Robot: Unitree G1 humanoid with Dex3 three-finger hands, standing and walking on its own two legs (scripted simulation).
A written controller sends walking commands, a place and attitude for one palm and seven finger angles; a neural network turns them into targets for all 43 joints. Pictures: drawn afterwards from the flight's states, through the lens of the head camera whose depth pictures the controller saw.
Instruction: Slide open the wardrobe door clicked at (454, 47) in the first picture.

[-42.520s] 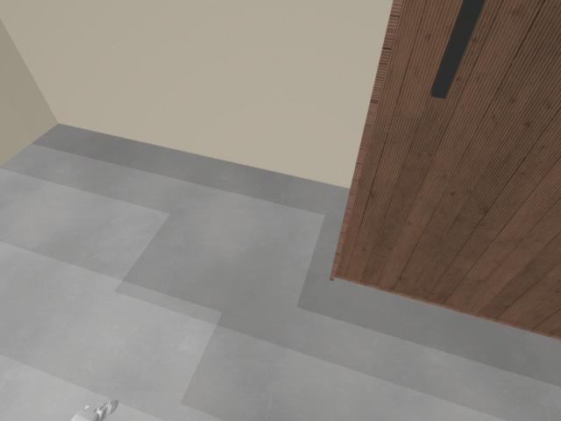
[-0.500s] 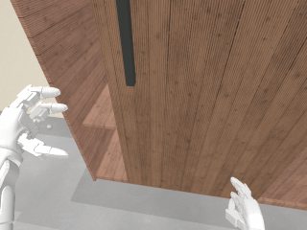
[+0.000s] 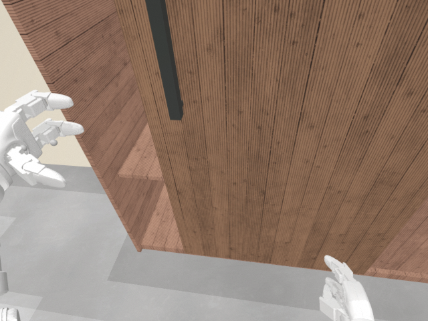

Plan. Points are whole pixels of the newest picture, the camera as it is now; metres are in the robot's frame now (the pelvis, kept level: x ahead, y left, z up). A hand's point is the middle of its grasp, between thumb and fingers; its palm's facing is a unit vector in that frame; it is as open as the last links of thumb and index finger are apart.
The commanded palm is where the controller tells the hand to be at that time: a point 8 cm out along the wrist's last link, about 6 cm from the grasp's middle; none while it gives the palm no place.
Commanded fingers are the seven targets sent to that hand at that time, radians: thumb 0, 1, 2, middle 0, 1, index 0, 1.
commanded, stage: raise the hand with hooked fingers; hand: left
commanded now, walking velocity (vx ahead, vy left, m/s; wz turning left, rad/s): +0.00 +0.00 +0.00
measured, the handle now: (169, 55) +0.56 +0.16 +0.26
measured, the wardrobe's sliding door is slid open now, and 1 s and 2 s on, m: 0.24 0.24 0.24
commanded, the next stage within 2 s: move the hooked fingers beside the handle in 0.34 s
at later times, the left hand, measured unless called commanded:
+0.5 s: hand (43, 143) +0.28 +0.29 +0.25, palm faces +0.03 -0.99 -0.10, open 14.0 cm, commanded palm +0.25 +0.33 +0.25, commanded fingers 0.00 -0.50 0.30 -0.30 -1.20 -0.30 -1.20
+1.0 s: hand (77, 119) +0.36 +0.28 +0.24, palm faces +0.05 -1.00 -0.06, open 14.0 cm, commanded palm +0.33 +0.32 +0.24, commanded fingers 0.00 -0.50 0.30 -0.30 -1.20 -0.30 -1.20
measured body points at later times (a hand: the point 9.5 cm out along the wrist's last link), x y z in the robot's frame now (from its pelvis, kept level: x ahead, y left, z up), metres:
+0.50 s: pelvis +0.01 +0.01 +0.00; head -0.03 -0.01 +0.45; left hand +0.27 +0.34 +0.25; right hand +0.22 -0.19 -0.06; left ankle -0.01 +0.11 -0.74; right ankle +0.02 -0.10 -0.74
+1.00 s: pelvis +0.01 +0.01 +0.00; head +0.00 -0.01 +0.45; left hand +0.35 +0.33 +0.24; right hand +0.20 -0.22 -0.07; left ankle -0.01 +0.11 -0.74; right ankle +0.02 -0.10 -0.74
